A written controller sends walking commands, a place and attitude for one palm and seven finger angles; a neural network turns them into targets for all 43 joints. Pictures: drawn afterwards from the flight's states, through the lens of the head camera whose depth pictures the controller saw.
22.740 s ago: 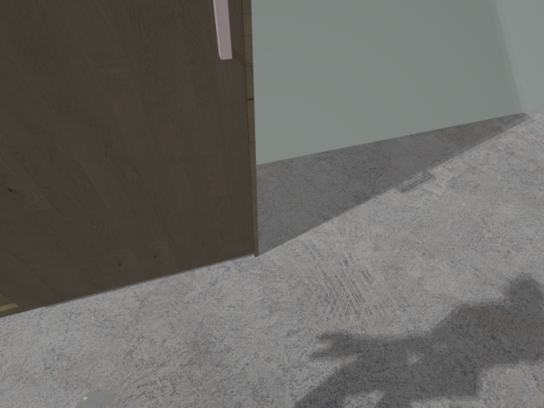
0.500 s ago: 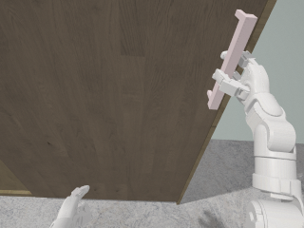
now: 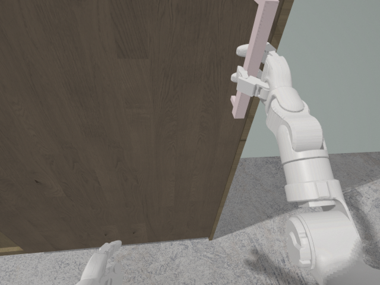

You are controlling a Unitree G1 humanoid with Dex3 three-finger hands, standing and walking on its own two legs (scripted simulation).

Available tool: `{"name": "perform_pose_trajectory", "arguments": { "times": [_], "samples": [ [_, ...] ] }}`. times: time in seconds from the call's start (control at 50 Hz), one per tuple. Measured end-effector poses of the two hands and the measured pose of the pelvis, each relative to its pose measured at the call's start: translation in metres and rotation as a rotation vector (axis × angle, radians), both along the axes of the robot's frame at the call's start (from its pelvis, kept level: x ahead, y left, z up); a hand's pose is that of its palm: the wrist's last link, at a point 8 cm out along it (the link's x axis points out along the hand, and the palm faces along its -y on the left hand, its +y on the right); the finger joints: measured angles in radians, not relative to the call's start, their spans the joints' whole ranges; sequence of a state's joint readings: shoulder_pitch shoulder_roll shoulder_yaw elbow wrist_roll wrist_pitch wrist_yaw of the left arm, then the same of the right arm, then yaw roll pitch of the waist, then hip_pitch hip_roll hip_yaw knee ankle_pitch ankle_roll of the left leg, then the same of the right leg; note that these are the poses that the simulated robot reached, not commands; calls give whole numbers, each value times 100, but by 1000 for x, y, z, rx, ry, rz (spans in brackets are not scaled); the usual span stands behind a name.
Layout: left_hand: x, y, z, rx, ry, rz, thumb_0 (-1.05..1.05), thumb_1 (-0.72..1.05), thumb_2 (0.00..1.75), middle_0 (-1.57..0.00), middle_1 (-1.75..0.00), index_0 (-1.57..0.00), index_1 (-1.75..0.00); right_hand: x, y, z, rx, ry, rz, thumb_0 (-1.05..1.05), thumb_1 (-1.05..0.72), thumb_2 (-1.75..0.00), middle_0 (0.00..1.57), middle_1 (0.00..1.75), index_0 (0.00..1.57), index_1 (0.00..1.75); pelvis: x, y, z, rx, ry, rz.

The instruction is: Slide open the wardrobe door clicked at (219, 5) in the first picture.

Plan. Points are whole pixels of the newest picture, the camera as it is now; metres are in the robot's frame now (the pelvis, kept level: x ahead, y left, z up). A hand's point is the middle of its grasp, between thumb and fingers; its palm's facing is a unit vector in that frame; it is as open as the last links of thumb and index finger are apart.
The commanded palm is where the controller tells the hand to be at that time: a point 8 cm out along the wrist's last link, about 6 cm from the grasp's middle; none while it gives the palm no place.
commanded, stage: tug the door sideways, standing still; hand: right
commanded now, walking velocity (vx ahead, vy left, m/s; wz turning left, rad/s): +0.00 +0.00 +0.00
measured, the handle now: (247, 62) +0.48 -0.09 +0.26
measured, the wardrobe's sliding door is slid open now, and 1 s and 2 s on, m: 0.00 0.01 0.21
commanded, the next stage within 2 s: step sideways, sliding the door along in 0.32 s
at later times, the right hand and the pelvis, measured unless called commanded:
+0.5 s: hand (240, 81) +0.42 -0.07 +0.25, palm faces -0.04 +0.99 -0.12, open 6.3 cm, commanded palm +0.41 -0.11 +0.26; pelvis -0.02 -0.01 +0.00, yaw +1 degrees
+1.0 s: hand (230, 81) +0.44 -0.06 +0.24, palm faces +0.20 +0.98 -0.09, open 6.6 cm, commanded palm +0.41 -0.03 +0.26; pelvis +0.00 +0.11 -0.03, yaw -1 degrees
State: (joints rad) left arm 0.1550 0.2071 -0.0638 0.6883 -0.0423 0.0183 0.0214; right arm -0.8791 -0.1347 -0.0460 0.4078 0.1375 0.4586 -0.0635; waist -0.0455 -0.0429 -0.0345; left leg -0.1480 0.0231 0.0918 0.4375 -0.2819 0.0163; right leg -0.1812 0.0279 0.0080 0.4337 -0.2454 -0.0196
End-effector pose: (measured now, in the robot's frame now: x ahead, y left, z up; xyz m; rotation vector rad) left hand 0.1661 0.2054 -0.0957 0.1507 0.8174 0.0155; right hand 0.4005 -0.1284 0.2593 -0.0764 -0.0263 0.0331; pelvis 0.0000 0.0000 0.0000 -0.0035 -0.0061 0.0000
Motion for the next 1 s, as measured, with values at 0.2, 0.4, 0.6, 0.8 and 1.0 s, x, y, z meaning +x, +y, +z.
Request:
{"name": "perform_pose_trajectory", "arguments": {
  "times": [0.2, 0.4, 0.6, 0.8, 1.0],
  "samples": [
    [-42, 7, -10, 28, 53, 34, 1, 91, 90, -20, -30, -20, -30, 0, 1, 0, 1, 2, 10, 0, -76, -79, 31, 137, 20, 140, -14, -6, 0, 3, 1, -2],
    [-57, 10, -12, 32, 47, 52, 1, 91, 90, -20, -30, -20, -30, 0, 3, 0, -1, -4, 7, 0, -76, -80, 31, 137, 20, 140, -19, -7, 0, 3, 4, -1],
    [-60, 28, -15, 34, 12, 152, 1, 91, 90, -20, -30, -20, -30, 8, 2, -10, -25, -221, -21, -1, -69, -82, 40, 139, 26, 140, -22, 8, -6, -13, 20, 56],
    [-60, 86, -38, 32, 134, 107, 1, 91, 90, -20, -30, -20, -30, 10, 12, -18, -29, -336, -154, -3, -71, -84, 45, 140, 22, 137, -14, 73, -19, 23, -27, 67],
    [21, 140, -32, 137, 75, 19, 2, 91, 90, -19, -30, -20, -30, 10, 22, -22, -49, -412, -199, -4, -69, -84, 46, 140, 21, 126, 4, 107, -26, 22, -21, -24]
  ]
}}
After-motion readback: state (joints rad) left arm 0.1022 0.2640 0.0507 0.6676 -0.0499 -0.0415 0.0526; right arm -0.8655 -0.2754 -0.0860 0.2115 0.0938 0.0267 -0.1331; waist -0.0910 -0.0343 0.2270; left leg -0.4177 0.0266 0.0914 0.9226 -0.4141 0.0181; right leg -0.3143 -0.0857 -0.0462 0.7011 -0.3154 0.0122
